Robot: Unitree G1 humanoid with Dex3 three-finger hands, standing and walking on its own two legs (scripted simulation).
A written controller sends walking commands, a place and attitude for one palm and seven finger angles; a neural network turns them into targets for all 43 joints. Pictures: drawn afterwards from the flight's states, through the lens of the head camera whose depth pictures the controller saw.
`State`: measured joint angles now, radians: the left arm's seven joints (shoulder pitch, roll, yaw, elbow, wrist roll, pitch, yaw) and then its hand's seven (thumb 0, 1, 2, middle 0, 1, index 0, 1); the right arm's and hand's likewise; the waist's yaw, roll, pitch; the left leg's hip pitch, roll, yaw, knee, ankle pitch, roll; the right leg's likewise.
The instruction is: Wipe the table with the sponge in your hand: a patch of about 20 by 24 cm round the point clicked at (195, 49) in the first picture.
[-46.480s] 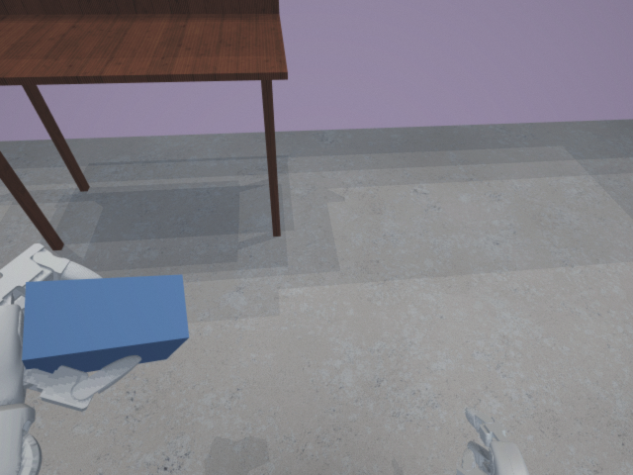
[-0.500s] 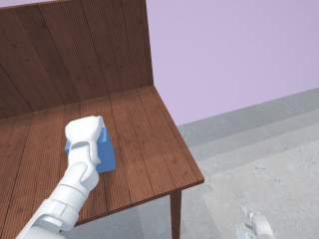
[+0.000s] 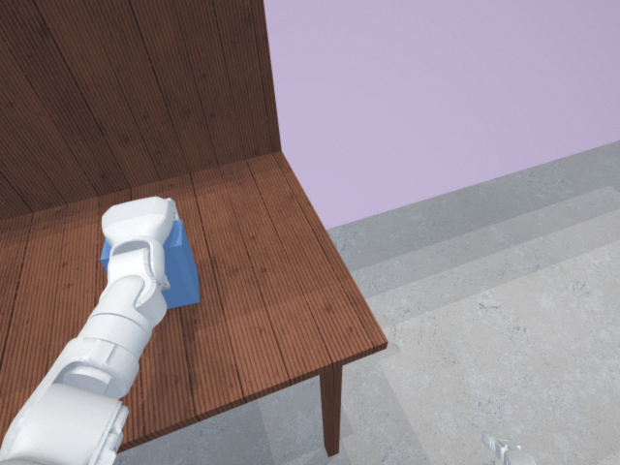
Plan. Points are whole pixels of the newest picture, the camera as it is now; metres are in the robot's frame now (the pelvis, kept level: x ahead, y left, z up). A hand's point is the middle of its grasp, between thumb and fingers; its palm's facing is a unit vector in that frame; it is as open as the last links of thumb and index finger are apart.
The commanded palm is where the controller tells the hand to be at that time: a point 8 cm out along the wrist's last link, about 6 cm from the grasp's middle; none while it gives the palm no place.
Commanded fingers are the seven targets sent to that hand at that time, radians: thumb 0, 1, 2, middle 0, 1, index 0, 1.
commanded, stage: wipe forward along the middle lane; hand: left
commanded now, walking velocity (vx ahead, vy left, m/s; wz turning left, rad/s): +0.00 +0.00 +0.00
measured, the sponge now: (159, 277) +0.37 +0.27 +0.02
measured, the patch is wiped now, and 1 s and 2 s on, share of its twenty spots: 1.00 1.00 1.00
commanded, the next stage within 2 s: slide back across to the first lane in 0.36 s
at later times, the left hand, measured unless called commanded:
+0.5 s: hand (150, 223) +0.44 +0.28 +0.07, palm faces -0.10 -0.01 -1.00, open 10.1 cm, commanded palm +0.41 +0.28 +0.12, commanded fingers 0.00 0.10 1.30 -1.20 -1.60 -1.20 -1.60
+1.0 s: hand (101, 237) +0.40 +0.34 +0.08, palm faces -0.10 -0.03 -0.99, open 10.1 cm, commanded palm +0.38 +0.33 +0.13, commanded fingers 0.00 0.10 1.30 -1.20 -1.60 -1.20 -1.60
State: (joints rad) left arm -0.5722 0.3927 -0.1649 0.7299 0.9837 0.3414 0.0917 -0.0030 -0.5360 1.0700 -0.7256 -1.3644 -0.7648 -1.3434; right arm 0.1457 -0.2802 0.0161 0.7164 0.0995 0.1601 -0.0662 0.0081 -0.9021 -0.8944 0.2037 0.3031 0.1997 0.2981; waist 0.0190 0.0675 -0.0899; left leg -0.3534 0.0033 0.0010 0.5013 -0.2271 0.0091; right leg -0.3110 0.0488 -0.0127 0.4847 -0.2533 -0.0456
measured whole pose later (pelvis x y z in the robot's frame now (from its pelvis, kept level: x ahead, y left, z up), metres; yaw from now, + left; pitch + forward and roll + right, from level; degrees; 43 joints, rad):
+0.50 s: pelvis +0.01 +0.02 +0.00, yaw +0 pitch +9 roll -1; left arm -0.77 0.44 -0.13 0.96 1.01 0.28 0.12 0.00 -0.54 1.07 -0.73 -1.36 -0.77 -1.35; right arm 0.18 -0.27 0.01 0.73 0.09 0.16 -0.05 0.01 -0.90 -0.89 0.20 0.30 0.20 0.30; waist -0.02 0.05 -0.10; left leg -0.44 -0.01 0.01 0.53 -0.25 0.03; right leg -0.38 0.04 -0.01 0.49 -0.26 -0.02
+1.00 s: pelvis +0.02 +0.03 +0.00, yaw +1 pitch +6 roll -1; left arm -0.56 0.51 -0.08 0.70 0.99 0.26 0.02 0.00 -0.52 1.07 -0.71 -1.38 -0.74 -1.37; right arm 0.15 -0.28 0.01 0.68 0.09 0.16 -0.05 0.01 -0.90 -0.89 0.20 0.30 0.20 0.30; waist 0.02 0.05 -0.08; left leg -0.33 -0.03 0.00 0.49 -0.26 0.05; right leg -0.26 0.02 -0.01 0.42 -0.26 -0.01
